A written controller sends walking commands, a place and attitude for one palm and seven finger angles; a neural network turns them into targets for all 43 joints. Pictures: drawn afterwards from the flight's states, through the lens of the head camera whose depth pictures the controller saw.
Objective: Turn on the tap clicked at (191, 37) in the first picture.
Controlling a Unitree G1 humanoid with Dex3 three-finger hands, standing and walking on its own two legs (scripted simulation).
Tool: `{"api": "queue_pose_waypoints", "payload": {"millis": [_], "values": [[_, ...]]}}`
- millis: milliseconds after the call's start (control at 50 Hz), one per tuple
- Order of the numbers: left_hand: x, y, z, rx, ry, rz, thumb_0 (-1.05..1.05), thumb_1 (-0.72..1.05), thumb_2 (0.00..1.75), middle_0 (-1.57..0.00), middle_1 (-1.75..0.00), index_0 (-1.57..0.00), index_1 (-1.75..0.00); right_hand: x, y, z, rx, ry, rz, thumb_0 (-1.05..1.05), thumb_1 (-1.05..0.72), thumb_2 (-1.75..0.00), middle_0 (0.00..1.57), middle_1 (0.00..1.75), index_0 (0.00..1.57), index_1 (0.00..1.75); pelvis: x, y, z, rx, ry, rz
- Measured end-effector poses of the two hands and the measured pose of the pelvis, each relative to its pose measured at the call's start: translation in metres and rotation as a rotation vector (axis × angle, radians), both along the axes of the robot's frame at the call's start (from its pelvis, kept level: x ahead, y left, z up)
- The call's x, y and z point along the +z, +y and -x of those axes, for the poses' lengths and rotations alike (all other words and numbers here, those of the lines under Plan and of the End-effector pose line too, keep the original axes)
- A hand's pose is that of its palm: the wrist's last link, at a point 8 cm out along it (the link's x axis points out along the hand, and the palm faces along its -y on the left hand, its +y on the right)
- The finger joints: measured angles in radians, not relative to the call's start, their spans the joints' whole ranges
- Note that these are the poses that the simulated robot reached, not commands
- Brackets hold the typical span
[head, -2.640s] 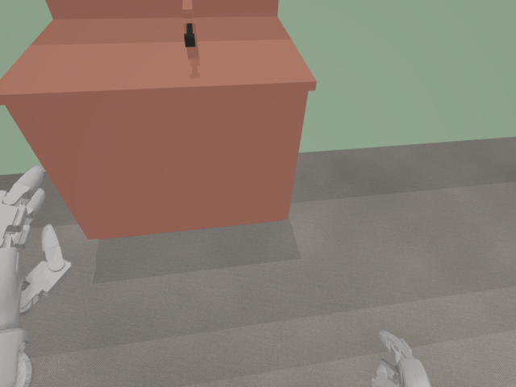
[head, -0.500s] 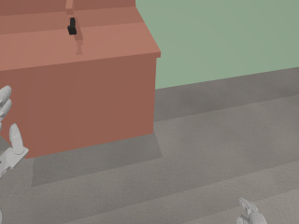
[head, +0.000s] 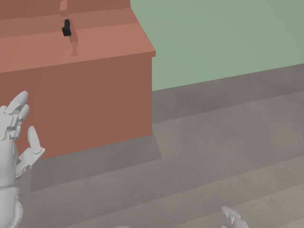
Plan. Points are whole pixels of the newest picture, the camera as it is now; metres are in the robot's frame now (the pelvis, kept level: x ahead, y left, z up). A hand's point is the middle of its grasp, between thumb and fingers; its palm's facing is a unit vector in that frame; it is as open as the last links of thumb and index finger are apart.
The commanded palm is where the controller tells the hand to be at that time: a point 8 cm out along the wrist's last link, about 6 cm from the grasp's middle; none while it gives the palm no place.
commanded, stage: take the last steps up to it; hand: left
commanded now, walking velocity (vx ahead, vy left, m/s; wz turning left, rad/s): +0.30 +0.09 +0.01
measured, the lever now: (66, 31) +0.81 +0.41 +0.14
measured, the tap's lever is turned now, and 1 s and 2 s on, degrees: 0 0 0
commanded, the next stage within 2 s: come to a stop and stand still in 1.58 s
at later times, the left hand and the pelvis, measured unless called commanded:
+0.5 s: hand (49, 110) +0.31 +0.25 +0.19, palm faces +0.37 -0.81 -0.46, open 7.4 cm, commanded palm +0.26 +0.29 +0.18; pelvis +0.09 +0.02 +0.01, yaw -2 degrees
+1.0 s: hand (63, 74) +0.45 +0.27 +0.19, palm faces +0.41 -0.83 -0.39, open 7.4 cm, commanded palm +0.38 +0.30 +0.18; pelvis +0.21 +0.03 +0.00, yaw -2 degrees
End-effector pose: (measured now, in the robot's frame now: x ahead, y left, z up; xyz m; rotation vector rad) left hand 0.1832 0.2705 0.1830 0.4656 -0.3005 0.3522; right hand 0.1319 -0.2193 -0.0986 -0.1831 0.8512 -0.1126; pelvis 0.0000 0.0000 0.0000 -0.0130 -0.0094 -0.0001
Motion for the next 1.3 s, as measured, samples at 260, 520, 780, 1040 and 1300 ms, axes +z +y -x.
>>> {"api": "queue_pose_waypoints", "payload": {"millis": [260,520,780,1040,1300], "values": [[0.002,0.041,-0.049,0.003,-0.082,-0.024,0.02,0.88,0.90,-0.21,-0.30,-0.21,-0.31,0.028,-0.020,-0.047,-0.104,-0.076,0.157,0.01,-0.90,-0.90,0.20,0.30,0.20,0.30,-0.005,0.027,-0.049,-0.030,-0.016,-0.017],[0.021,0.015,-0.093,-0.015,0.001,-0.109,0.02,0.88,0.90,-0.21,-0.30,-0.21,-0.30,0.011,0.032,-0.104,-0.033,-0.093,-0.057,0.01,-0.90,-0.90,0.21,0.30,0.20,0.30,0.004,0.013,-0.099,-0.032,0.007,0.003],[0.006,0.010,-0.150,0.006,0.013,-0.028,0.02,0.88,0.90,-0.21,-0.30,-0.21,-0.31,0.018,-0.023,-0.165,-0.028,-0.006,0.096,0.02,-0.90,-0.90,0.21,0.30,0.20,0.30,0.006,0.009,-0.157,-0.002,0.010,-0.034],[0.018,0.032,-0.229,-0.041,-0.080,-0.050,0.02,0.88,0.90,-0.21,-0.30,-0.21,-0.30,0.030,0.022,-0.239,-0.071,-0.145,0.015,0.01,-0.90,-0.90,0.20,0.30,0.20,0.30,0.003,0.027,-0.219,-0.036,0.008,-0.009],[0.006,0.006,-0.273,0.044,0.006,-0.054,0.02,0.88,0.90,-0.21,-0.30,-0.21,-0.31,-0.015,0.000,-0.282,0.000,0.002,-0.025,0.01,-0.90,-0.89,0.21,0.30,0.21,0.30,-0.005,0.001,-0.276,-0.010,-0.004,-0.024]]}}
